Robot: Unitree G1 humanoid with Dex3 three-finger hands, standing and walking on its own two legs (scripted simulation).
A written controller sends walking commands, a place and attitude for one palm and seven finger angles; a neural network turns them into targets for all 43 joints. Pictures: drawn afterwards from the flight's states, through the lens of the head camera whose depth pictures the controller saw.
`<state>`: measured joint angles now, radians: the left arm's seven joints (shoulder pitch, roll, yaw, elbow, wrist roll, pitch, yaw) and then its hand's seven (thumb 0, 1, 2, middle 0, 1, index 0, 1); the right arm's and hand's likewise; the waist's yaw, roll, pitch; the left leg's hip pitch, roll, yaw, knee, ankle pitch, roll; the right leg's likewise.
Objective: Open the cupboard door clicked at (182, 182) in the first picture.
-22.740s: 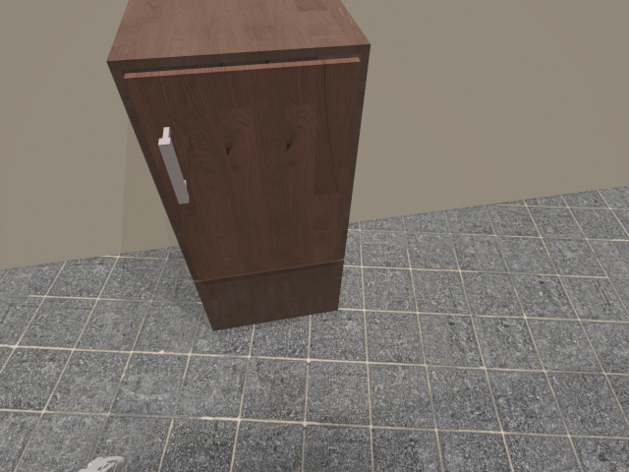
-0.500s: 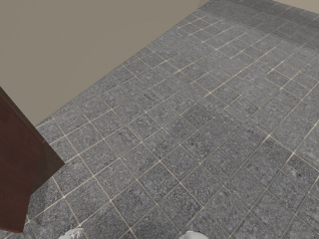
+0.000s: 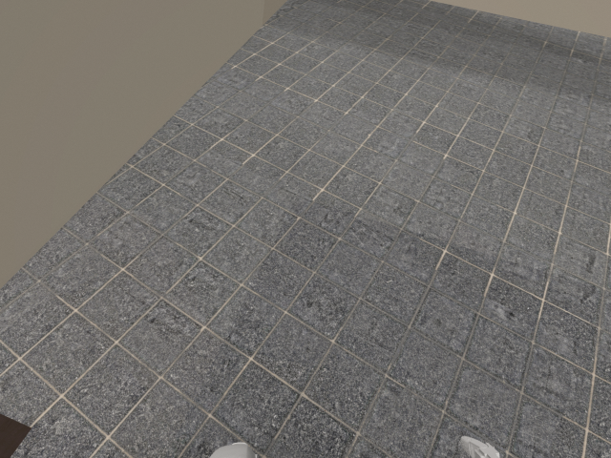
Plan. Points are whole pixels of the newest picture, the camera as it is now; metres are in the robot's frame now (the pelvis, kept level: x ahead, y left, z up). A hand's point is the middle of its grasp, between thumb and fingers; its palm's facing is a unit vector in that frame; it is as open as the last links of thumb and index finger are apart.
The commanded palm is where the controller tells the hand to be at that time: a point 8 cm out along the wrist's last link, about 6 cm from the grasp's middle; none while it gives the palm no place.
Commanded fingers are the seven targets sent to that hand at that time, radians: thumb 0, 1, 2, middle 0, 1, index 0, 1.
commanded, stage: walk to a spot facing it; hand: left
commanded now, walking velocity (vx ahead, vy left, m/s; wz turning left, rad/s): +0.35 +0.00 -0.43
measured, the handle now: out of the picture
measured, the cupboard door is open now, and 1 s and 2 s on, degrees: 45 45 45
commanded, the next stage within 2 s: turn to face it in 0.96 s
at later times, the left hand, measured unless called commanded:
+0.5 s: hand (278, 303) +0.38 +0.07 -0.14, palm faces -0.24 -0.95 -0.20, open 7.3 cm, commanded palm none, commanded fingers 0.00 0.90 0.90 -0.20 -0.30 -0.20 -0.30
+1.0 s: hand (282, 261) +0.49 +0.08 -0.16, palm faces -0.20 -0.97 -0.15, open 7.3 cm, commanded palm none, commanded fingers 0.00 0.90 0.90 -0.20 -0.30 -0.20 -0.30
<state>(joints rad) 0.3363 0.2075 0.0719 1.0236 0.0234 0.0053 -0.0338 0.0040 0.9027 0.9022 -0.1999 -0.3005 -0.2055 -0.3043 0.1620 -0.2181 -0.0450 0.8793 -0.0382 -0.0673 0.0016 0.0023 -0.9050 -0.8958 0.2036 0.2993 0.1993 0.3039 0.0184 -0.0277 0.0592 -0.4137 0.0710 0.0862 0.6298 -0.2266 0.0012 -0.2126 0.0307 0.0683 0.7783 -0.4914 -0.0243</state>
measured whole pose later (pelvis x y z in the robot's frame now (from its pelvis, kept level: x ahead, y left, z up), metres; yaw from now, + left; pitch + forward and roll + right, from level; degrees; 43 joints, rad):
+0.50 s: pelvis +0.20 -0.07 +0.01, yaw -11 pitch +0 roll +1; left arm 0.07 0.17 0.05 0.94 0.02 -0.06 -0.01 0.00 0.91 0.90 -0.19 -0.30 -0.20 -0.30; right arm 0.42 -0.16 -0.04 1.13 -0.02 0.00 0.00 0.01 -0.91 -0.90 0.20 0.30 0.20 0.30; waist -0.06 0.01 0.10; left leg -0.36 0.13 0.10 1.14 -0.45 -0.04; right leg -0.33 -0.01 -0.12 0.59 -0.28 -0.06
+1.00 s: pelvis +0.44 -0.10 +0.01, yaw -16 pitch +1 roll +0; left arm 0.29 0.17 0.06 1.07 0.03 -0.01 -0.03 0.00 0.91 0.90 -0.19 -0.30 -0.20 -0.30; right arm 0.20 -0.16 -0.04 1.00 -0.04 -0.08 -0.01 -0.01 -0.92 -0.90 0.20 0.30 0.20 0.30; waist 0.04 -0.03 0.05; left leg -0.26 0.06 0.18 0.49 -0.24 0.02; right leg -0.50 -0.07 -0.04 1.14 -0.32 -0.01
